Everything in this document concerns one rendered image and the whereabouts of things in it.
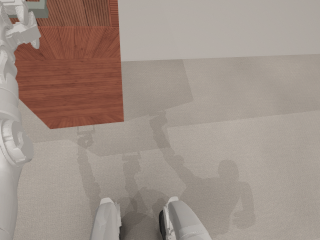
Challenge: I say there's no robot right shin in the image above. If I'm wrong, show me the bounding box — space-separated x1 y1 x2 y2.
164 196 179 240

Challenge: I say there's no left robot forearm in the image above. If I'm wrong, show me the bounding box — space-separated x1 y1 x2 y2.
0 39 22 125

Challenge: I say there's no cabinet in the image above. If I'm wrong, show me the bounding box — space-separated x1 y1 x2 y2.
14 0 124 129

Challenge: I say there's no left robot hand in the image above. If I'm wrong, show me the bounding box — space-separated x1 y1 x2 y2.
0 0 41 53

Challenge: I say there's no drawer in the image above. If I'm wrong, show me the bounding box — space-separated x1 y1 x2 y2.
9 0 110 26

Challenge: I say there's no robot right thigh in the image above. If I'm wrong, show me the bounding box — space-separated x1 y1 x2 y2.
163 200 212 240

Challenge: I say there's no handle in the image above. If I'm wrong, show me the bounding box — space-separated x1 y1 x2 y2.
7 0 49 18

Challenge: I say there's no robot left upper arm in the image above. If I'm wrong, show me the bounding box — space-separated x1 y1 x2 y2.
0 118 34 240

